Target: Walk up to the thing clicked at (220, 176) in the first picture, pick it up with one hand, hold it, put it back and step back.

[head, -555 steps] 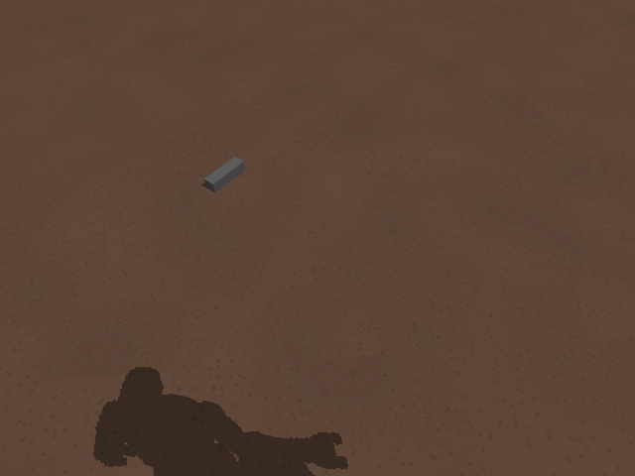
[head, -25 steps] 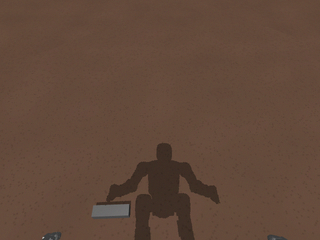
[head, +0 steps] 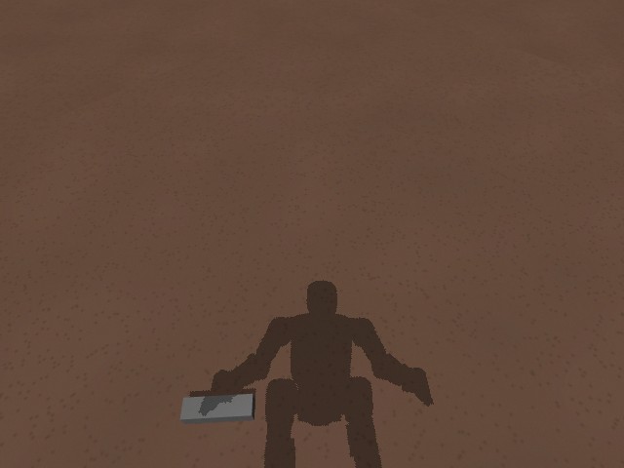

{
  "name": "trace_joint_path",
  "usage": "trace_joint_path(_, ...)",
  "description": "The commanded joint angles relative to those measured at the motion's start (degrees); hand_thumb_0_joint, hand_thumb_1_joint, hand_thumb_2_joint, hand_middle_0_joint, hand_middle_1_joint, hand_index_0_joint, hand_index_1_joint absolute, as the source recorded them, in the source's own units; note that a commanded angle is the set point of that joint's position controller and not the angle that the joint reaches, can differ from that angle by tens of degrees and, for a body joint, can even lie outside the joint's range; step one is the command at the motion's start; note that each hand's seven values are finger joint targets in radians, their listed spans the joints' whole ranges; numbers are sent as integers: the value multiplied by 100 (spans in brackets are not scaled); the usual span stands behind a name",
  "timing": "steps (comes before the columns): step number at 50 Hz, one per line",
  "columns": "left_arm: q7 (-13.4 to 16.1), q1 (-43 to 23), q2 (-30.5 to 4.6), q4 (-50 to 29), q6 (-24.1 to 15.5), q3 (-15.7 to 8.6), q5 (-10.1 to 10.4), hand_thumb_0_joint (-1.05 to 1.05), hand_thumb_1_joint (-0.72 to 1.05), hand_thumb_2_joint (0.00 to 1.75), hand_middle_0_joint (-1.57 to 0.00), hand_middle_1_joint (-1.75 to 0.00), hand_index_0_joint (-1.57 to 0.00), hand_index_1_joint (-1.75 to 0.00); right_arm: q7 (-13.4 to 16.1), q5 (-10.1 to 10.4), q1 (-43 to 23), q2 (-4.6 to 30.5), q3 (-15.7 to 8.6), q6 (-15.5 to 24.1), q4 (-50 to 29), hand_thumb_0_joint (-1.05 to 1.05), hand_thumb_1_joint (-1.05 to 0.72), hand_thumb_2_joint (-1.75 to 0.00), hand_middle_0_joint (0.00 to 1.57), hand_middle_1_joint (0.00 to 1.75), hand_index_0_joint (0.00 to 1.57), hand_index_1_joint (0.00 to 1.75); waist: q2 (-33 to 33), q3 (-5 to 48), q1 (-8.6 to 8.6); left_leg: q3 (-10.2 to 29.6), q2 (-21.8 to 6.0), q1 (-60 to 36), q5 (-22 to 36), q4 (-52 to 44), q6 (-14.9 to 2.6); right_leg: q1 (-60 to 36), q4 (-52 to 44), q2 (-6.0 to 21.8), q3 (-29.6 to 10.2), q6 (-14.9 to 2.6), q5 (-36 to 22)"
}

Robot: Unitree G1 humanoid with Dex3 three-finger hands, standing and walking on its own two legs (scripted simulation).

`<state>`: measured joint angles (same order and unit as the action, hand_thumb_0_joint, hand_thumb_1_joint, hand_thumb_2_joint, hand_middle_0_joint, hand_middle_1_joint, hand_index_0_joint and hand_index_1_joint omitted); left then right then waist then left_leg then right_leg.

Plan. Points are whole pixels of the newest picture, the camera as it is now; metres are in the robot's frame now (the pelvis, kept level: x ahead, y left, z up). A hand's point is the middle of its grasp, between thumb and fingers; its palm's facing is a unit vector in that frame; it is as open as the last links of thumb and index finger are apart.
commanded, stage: walk up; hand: left
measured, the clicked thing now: (218, 408) +0.38 +0.30 -0.74
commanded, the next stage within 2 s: stand in 0.16 s
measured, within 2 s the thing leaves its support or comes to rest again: neither
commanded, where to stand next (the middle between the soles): +0.05 +0.02 m, yaw +4 degrees
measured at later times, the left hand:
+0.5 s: hand out of the picture +0.08 +0.23 -0.14, palm faces -0.04 -0.94 -0.34, open 7.4 cm
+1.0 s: hand out of the picture +0.05 +0.23 -0.14, palm faces -0.03 -0.93 -0.36, open 7.4 cm
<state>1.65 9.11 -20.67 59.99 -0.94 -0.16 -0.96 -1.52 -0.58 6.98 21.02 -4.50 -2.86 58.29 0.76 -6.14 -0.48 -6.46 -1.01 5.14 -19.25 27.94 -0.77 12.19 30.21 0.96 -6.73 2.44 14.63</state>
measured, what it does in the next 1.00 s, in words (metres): stands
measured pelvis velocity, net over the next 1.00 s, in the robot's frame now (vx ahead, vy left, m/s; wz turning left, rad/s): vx -0.02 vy -0.02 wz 0.03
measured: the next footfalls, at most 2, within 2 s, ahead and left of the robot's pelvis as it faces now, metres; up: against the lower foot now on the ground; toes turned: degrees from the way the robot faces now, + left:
right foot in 1.98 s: -0.24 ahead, -0.14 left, +0.00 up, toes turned -1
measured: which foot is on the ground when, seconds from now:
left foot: down 0.00-1.00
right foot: down 0.00-1.00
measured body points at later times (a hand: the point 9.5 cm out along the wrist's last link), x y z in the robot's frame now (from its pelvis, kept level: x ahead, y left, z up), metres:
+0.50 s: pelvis -0.01 -0.01 +0.01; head +0.01 -0.01 +0.46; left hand +0.09 +0.28 -0.12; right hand +0.07 -0.31 -0.12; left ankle -0.04 +0.11 -0.73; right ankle +0.02 -0.15 -0.73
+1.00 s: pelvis -0.02 -0.02 +0.01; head -0.01 -0.03 +0.46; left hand +0.06 +0.28 -0.12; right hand +0.05 -0.32 -0.12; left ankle -0.04 +0.11 -0.73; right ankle +0.02 -0.15 -0.73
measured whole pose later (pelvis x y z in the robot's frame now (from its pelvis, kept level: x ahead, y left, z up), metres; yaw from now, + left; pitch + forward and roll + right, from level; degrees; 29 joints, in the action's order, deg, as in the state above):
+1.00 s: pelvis -0.02 -0.02 +0.01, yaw +2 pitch -3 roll +0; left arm 0.2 7.1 -20.1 63.3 -0.9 0.8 -0.7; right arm -0.8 -0.5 7.3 20.2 -2.1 -0.3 64.4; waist 0.3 -3.9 -1.1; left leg -4.2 -2.2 3.3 -12.5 19.0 1.1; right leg 8.9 19.9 0.1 -4.1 1.3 8.0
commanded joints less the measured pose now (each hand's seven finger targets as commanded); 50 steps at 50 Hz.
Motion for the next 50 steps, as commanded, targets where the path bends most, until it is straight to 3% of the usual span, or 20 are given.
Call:
trace_joint_path(1, 70, -115, -1302, -367, -99, -299, 2, 0, 90, 90, -20, -30, -20, -30, 54, -25, -361, 1237, -236, 143, -461, 0, -90, -90, 20, 30, 20, 30, -54, 499, 59, 661, -719, 18, 402, -762, -421, 66, -230, 176, 59, -506, -1331)
trace_joint_path(4, 65, -78, -1334, -339, -113, -323, -16, 0, 90, 90, -20, -30, -20, -30, 49, -25, -348, 1199, -231, 132, -485, 0, -90, -90, 20, 30, 20, 30, -128, 471, 53, 561, -633, 161, 265, -615, -380, -23, -367, 240, -69, -533, -1314)
trace_joint_path(7, 71, -98, -1407, -379, -135, -329, -21, 0, 90, 90, -20, -30, -20, -30, 50, -21, -222, 1164, -220, 134, -455, 0, -90, -90, 20, 30, 20, 30, -188, 513, 3, 489, -504, 38, 324, -468, -263, 72, -487, 444, -387, -671, -1505)
trace_joint_path(8, 5, -354, -1223, -321, -111, -219, 10, 0, 90, 90, -20, -30, -20, -30, 89, 36, -208, 957, -91, 197, -324, 0, -90, -90, 20, 30, 20, 30, -369, 539, -139, 711, -577, -138, 903, -701, -157, 136, -677, 550, -327, -564, -1864)
trace_joint_path(12, -38, -313, -1128, -292, -42, -190, 64, 0, 90, 90, -20, -30, -20, -30, 147, 12, -272, 1196, -104, 303, -180, 0, -90, -90, 20, 30, 20, 30, -142, 735, -41, 741, -749, -411, 1700, -912, -166, -180, -605, 379, -34, -386, -2096)
trace_joint_path(15, -62, -361, -1136, -229, -30, -179, 59, 0, 90, 90, -20, -30, -20, -30, 157, 13, -214, 1153, -46, 329, -75, 0, -90, -90, 20, 30, 20, 30, -102, 759, -41, 683, -726, -374, 1683, -1082, -109, -360, -736, 408, -70, -377, -2037)
trace_joint_path(20, -75, -417, -1195, -158, -43, -176, 45, 0, 90, 90, -20, -30, -20, -30, 147, 8, -255, 1091, -3, 349, 28, 0, -90, -90, 20, 30, 20, 30, -110, 644, -31, 669, -661, -252, 1181, -1268, -48, -384, -1025, 458, -117, -359, -1595)
trace_joint_path(32, -83, -471, -1152, -85, -92, -163, 29, 0, 90, 90, -20, -30, -20, -30, 145, 2, -180, 1095, 10, 395, 192, 0, -90, -90, 20, 30, 20, 30, -139, 759, -68, 693, -698, -409, 1321, -1242, 3, -374, -1200, 542, -149, -363, -1797)
trace_joint_path(41, -82, -472, -1202, -55, -99, -165, 32, 0, 90, 90, -20, -30, -20, -30, 131, -10, -132, 1076, 39, 384, 253, 0, -90, -90, 20, 30, 20, 30, -199, 602, -57, 724, -681, -234, 901, -1298, 0, -261, -1362, 517, -180, -346, -1248)
trace_joint_path(46, -79, -445, -1197, -40, -116, -156, 20, 0, 90, 90, -20, -30, -20, -30, 126, -7, -147, 1095, 36, 373, 266, 0, -90, -90, 20, 30, 20, 30, -232, 690, -55, 724, -693, -272, 977, -1208, -16, -304, -1356, 549, -193, -357, -1414)
trace_joint_path(50, -85, -458, -1234, -31, -95, -162, 37, 0, 90, 90, -20, -30, -20, -30, 120, -15, -125, 1071, 47, 367, 298, 0, -90, -90, 20, 30, 20, 30, -229, 471, -42, 738, -667, -148, 599, -1294, -17, -123, -1467, 513, -236, -366, -793)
